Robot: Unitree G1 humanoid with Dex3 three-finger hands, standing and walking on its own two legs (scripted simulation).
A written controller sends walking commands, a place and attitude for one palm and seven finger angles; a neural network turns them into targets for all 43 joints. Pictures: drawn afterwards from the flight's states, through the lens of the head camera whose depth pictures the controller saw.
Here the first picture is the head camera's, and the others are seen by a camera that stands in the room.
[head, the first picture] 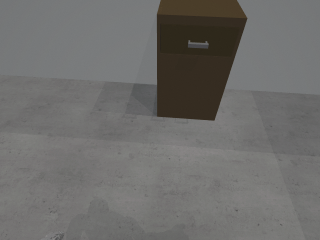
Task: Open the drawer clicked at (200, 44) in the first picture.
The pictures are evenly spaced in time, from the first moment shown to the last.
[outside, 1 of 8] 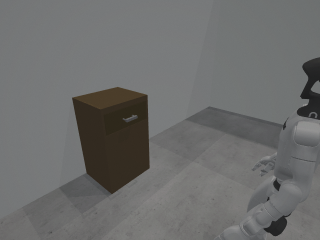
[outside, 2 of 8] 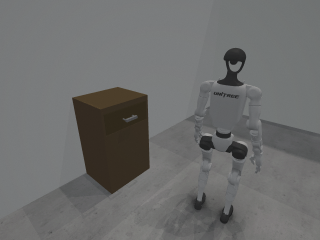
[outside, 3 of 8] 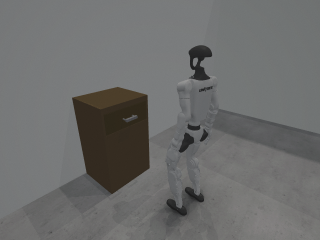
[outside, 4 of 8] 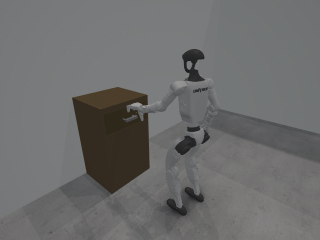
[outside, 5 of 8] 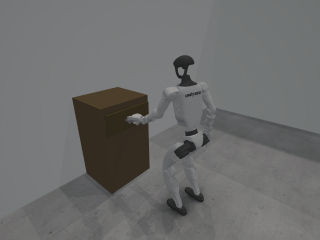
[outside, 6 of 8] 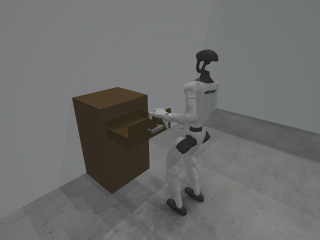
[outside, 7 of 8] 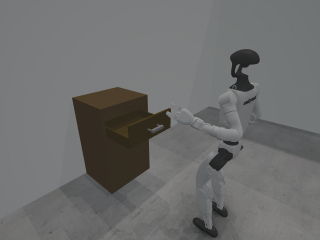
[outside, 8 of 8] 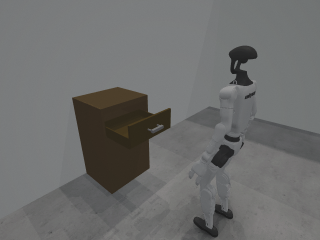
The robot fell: no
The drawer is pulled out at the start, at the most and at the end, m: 0.00 0.30 0.30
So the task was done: yes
